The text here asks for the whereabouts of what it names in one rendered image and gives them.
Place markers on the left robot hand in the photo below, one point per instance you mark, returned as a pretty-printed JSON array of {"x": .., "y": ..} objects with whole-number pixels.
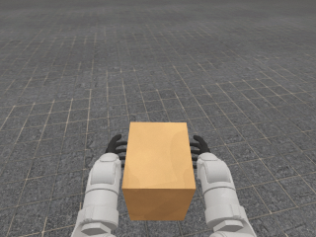
[{"x": 114, "y": 144}]

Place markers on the carton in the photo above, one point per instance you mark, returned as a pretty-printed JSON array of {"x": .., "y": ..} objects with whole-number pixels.
[{"x": 158, "y": 181}]

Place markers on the right robot forearm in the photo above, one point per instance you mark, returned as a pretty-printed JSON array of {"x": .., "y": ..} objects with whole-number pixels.
[{"x": 223, "y": 210}]

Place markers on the left robot forearm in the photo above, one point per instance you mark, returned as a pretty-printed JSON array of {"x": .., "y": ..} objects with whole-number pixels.
[{"x": 99, "y": 213}]

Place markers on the right robot hand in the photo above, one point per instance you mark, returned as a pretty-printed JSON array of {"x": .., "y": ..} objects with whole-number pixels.
[{"x": 202, "y": 146}]

